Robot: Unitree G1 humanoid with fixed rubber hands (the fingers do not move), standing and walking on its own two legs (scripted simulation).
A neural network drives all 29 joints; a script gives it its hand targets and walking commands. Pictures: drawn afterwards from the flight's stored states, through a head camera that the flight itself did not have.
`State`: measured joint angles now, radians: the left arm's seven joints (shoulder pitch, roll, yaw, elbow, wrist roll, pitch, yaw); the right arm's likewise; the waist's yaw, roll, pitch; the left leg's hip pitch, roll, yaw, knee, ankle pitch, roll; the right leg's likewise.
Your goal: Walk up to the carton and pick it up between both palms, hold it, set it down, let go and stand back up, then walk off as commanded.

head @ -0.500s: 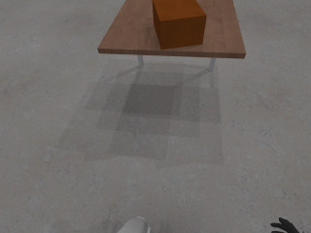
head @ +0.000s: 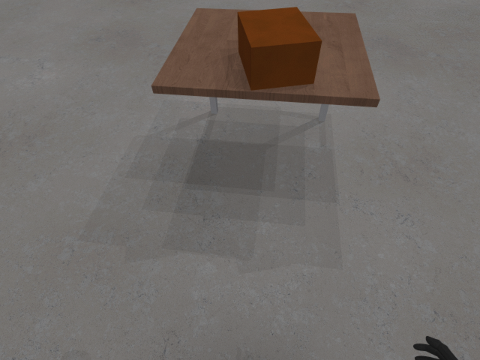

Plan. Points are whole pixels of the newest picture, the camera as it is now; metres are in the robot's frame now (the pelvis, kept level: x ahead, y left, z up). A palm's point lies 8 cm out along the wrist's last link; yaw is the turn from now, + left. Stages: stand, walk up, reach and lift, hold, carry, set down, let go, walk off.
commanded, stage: walk off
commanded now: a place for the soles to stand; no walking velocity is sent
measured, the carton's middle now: (274, 47) +1.16 -0.03 -0.05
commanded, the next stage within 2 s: stand in 0.46 s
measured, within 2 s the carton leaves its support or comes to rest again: neither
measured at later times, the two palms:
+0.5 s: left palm out of the picture +0.07 +0.33 -0.07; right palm out of the picture +0.14 -0.28 -0.09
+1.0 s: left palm out of the picture +0.05 +0.34 -0.08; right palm out of the picture +0.11 -0.27 -0.09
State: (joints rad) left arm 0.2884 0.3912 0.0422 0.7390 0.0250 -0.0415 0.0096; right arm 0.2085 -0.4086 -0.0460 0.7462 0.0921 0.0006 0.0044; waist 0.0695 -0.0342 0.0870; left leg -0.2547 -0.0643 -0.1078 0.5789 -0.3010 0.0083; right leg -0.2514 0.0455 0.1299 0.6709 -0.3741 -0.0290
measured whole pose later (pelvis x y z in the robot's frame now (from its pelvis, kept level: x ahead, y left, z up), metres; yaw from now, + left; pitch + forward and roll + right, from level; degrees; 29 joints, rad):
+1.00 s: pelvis -0.02 +0.03 +0.00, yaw +0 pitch -3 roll +0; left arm 0.26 0.39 0.04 0.77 0.02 -0.04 0.00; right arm 0.21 -0.41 0.00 0.80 0.09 -0.01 0.00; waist 0.07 0.01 0.05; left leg -0.25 -0.06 -0.11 0.58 -0.27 0.01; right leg -0.22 0.04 0.13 0.60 -0.33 0.01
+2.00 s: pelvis -0.02 +0.03 +0.00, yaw +0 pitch -2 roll +0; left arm 0.26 0.39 0.04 0.80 0.02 -0.04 0.00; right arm 0.21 -0.41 0.01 0.82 0.09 -0.01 0.00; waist 0.07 0.01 0.05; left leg -0.25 -0.06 -0.11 0.57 -0.27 0.01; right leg -0.21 0.04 0.13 0.58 -0.32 0.01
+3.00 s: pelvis -0.01 +0.03 +0.01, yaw +0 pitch -2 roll +0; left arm 0.26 0.39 0.04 0.80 0.02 -0.04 0.00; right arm 0.21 -0.41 0.01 0.83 0.09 -0.01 0.00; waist 0.07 0.01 0.05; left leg -0.25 -0.06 -0.11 0.57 -0.27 0.01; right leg -0.21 0.04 0.13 0.57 -0.32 0.01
